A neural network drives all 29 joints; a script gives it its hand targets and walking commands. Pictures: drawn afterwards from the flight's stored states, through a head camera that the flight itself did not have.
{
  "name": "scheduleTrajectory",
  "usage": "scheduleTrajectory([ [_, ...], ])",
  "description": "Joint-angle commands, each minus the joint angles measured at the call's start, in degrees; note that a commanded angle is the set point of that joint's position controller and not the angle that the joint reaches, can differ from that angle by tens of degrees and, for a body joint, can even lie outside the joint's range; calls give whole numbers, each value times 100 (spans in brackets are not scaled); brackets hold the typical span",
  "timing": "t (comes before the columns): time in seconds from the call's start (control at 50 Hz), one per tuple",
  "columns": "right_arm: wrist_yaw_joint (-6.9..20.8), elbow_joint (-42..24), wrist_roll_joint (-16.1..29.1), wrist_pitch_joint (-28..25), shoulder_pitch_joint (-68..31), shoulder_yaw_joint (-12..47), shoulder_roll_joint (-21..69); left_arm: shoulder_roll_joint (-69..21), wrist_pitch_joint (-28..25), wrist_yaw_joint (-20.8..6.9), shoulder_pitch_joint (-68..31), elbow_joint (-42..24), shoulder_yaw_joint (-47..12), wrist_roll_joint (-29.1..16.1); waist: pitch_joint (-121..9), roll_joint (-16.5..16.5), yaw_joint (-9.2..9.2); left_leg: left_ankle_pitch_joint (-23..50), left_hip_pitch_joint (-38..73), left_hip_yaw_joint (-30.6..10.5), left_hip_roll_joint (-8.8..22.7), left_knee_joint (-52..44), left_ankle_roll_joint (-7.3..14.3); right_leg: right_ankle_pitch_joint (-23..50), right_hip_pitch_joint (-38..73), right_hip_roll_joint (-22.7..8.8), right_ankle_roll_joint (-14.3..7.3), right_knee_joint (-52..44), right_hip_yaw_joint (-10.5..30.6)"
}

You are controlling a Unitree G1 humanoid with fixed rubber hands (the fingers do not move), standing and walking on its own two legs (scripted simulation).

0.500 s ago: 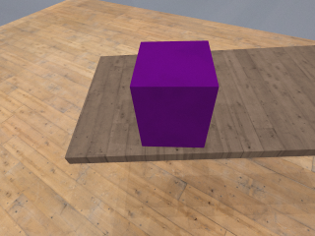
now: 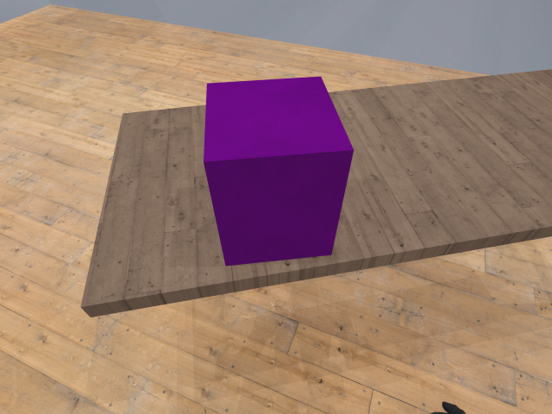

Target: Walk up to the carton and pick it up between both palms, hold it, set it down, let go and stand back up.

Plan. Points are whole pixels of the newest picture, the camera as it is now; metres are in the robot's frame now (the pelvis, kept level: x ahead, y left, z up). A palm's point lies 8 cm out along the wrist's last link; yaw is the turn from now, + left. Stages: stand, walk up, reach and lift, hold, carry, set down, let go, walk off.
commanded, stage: walk up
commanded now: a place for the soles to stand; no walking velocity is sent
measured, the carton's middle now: (272, 173) +0.51 +0.04 +0.07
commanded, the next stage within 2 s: reach and lift in 1.88 s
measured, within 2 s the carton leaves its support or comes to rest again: neither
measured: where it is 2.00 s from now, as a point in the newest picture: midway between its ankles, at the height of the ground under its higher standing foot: outside the picture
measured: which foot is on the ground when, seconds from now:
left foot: down 0.00-1.00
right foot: down 0.00-1.00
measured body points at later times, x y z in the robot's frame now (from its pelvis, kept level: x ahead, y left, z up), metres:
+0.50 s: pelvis -0.01 +0.00 +0.00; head +0.01 -0.02 +0.45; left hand +0.09 +0.26 -0.12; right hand +0.03 -0.28 -0.14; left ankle +0.02 +0.12 -0.73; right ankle +0.02 -0.13 -0.73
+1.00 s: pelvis +0.01 -0.02 +0.00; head +0.02 -0.03 +0.45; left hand +0.10 +0.24 -0.12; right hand +0.05 -0.29 -0.14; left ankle +0.01 +0.12 -0.73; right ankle +0.02 -0.13 -0.73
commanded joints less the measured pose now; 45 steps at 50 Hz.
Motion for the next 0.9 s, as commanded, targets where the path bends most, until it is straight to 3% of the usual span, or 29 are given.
scheduleTrajectory([
  [0.0, -7, -291, -17, 26, -114, -157, -728, 699, -73, 31, 294, -328, 140, 15, -140, 419, -18, -789, 193, -723, 831, -872, 508, 969, -542, -321, -318, -322, 237],
  [0.04, 7, -261, -18, 37, -74, -149, -713, 736, -86, 31, 223, -361, 142, 26, 112, 336, -20, -1162, 134, -653, 719, -842, 415, 742, -810, -355, -373, -545, 439],
  [0.12, 11, -153, -3, 12, 151, -130, -701, 858, -105, 32, 150, -350, 151, -5, 23, -149, -154, -937, 419, -563, 497, -599, 348, 430, -1062, -460, -428, -950, 899],
  [0.22, 1, -107, 2, -46, 244, -140, -774, 864, -74, 0, 141, -360, 145, 6, -239, -523, -138, -819, 665, -519, 383, -487, 371, 245, -1124, -450, -410, -1168, 973],
  [0.26, -3, -124, -13, -51, 264, -142, -806, 865, -43, 9, 205, -336, 134, -17, -154, -331, -153, -907, 657, -564, 400, -570, 375, 71, -1195, -404, -416, -1178, 1023],
  [0.34, -17, -47, -40, -91, 378, -143, -878, 800, -27, 9, 158, -313, 113, 0, -295, -296, -157, -874, 652, -693, 569, -768, 445, 380, -1034, -290, -360, -908, 759],
  [0.38, -22, 34, -26, -92, 331, -174, -979, 784, -54, 2, 236, -303, 129, 4, -267, 26, -2, -983, 545, -828, 787, -1070, 519, 587, -941, -190, -291, -557, 425],
  [0.4, -25, 56, -21, -82, 315, -182, -987, 758, -60, 1, 261, -295, 128, -1, -313, 147, -62, -1066, 480, -882, 865, -1108, 564, 702, -845, -193, -269, -446, 364],
  [0.46, -37, 69, -50, -44, 245, -179, -1016, 797, -61, 9, 409, -253, 122, 2, -144, 315, 54, -970, 418, -744, 944, -1137, 606, 888, -871, -189, -265, -331, 280],
  [0.52, -9, 38, -51, -12, 254, -170, -919, 832, -88, 24, 365, -243, 130, -19, 33, 161, 53, -863, 358, -519, 724, -867, 494, 948, -988, -285, -327, -549, 523],
  [0.56, 5, 21, -8, 17, 365, -135, -836, 903, -72, 34, 290, -290, 107, -15, -191, -23, -80, -669, 674, -427, 501, -524, 423, 614, -1174, -364, -421, -884, 971],
  [0.62, 3, 15, 7, 6, 527, -134, -835, 963, -38, 62, 154, -284, 92, -23, -378, -303, -229, -525, 1011, -435, 337, -280, 376, 808, -1318, -379, -422, -1023, 1191],
  [0.68, -3, 30, -6, -38, 425, -130, -893, 903, -54, 69, 79, -300, 102, -21, -408, -105, -167, -294, 870, -542, 582, -577, 475, 1200, -1117, -269, -346, -625, 762],
  [0.74, -28, 37, -20, -26, 272, -147, -949, 903, -63, 55, 284, -249, 105, -28, -421, -80, -37, 27, 901, -455, 701, -531, 527, 1477, -1123, -243, -335, -461, 627],
  [0.76, -26, -5, -19, -15, 272, -148, -949, 849, -61, 65, 274, -258, 102, -41, -450, 54, -120, 3, 859, -523, 778, -546, 593, 1471, -1041, -244, -350, -323, 604],
  [0.78, -7, 37, -58, -97, 640, -123, -833, 734, -18, 18, 323, -156, 63, -6, -546, -1, -180, -461, 933, -765, 904, -915, 611, 1018, -952, -175, -331, -421, 418],
  [0.84, -42, 102, -70, -99, 553, -184, -1063, 679, 25, -32, 422, -101, 67, 54, -310, 327, -79, -1391, 850, -1124, 1435, -1546, 846, 506, -969, -101, -181, -197, -57],
  [0.88, -42, 155, -83, -99, 461, -172, -961, 663, 14, -19, 420, -44, 46, 43, 130, 481, 29, -1224, 439, -888, 1267, -1489, 676, 634, -753, -228, -269, -595, -7],
])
